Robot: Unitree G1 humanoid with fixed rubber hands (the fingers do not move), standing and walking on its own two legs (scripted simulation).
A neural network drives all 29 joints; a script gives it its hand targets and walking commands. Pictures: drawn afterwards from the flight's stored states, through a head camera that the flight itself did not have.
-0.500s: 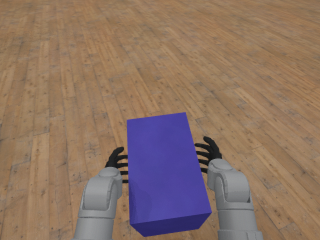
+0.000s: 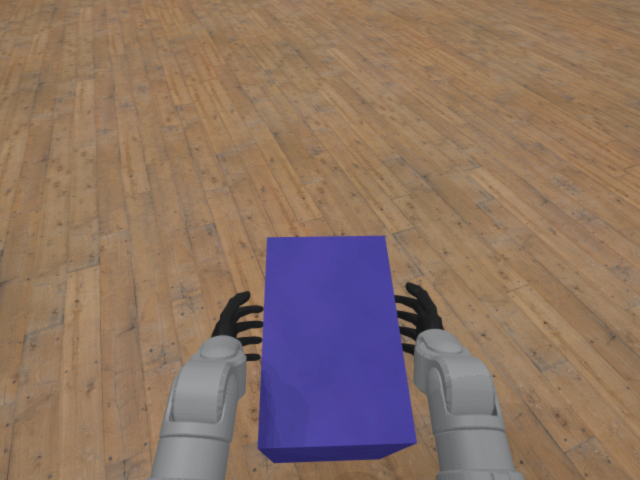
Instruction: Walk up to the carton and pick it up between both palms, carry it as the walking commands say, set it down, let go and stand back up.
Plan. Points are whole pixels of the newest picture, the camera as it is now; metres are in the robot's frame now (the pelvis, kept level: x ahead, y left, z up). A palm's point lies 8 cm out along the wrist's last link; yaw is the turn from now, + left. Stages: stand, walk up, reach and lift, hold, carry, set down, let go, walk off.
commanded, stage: carry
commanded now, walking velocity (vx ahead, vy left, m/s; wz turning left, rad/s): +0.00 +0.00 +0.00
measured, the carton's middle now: (326, 355) +0.31 -0.01 -0.03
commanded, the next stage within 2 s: hold in 0.36 s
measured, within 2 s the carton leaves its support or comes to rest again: neither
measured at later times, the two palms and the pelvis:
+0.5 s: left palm (242, 352) +0.29 +0.10 +0.03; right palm (441, 343) +0.29 -0.15 +0.04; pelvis +0.00 -0.02 +0.01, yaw +6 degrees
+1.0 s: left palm (264, 388) +0.24 +0.07 +0.02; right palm (452, 341) +0.30 -0.17 +0.03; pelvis -0.03 -0.10 +0.00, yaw +11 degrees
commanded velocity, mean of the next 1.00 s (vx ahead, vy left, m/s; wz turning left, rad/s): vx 0.00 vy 0.00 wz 0.00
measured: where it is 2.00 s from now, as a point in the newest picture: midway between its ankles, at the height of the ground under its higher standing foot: outside the picture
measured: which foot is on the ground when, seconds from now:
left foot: down 0.00-1.00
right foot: down 0.00-1.00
